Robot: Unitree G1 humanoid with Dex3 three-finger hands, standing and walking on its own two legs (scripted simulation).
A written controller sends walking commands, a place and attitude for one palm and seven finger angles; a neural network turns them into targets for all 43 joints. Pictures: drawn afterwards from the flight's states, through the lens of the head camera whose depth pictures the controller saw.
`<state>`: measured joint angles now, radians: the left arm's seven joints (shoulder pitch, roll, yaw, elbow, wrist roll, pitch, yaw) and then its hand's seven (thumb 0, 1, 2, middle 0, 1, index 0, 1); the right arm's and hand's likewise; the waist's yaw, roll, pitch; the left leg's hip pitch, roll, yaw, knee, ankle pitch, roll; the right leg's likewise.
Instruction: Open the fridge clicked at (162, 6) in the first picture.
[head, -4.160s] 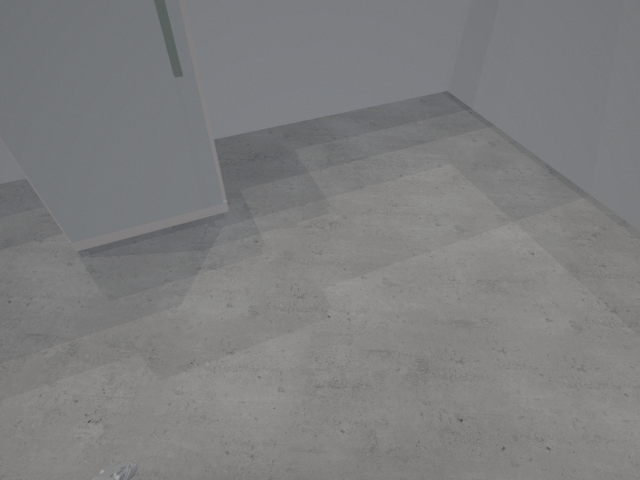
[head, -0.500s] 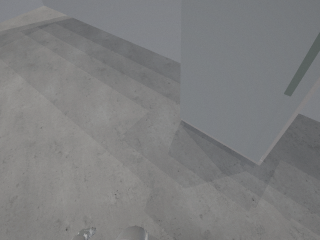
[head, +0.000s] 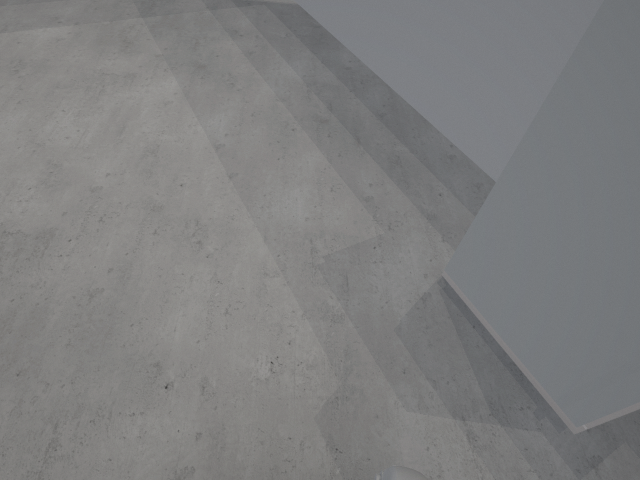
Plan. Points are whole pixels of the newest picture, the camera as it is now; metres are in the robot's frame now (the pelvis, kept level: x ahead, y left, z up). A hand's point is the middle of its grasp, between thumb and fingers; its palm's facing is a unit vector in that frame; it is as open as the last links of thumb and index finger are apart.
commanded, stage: walk to a spot facing it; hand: right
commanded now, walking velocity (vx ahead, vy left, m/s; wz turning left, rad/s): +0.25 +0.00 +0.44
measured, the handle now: out of the picture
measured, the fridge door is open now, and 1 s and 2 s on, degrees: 0 0 0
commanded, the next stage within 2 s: turn to face it in 0.58 s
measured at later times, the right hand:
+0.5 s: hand out of the picture +0.15 -0.27 -0.18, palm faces -0.17 +0.97 -0.17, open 7.4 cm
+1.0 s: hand (385, 340) +0.37 -0.10 -0.15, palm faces -0.40 +0.90 -0.18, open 7.4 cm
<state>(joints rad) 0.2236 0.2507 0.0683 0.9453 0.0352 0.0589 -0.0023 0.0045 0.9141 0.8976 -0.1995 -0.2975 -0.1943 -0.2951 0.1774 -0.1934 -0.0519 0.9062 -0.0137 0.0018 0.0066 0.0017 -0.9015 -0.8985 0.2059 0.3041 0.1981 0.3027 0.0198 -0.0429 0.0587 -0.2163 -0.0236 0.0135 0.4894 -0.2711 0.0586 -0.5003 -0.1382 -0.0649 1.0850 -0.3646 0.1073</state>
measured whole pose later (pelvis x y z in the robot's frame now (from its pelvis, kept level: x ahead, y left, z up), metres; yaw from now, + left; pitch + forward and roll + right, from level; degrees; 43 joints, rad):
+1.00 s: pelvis +0.17 -0.01 -0.01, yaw +19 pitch -1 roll +0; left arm 0.34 0.15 0.04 1.08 0.01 0.06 0.01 0.00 0.91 0.90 -0.20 -0.30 -0.19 -0.30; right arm 0.04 -0.12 0.00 0.95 -0.02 -0.02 -0.02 0.00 -0.90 -0.90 0.21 0.30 0.20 0.30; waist 0.07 -0.02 0.07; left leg -0.25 0.09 0.20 0.57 -0.30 0.01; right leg -0.38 -0.10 -0.08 1.04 -0.54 0.06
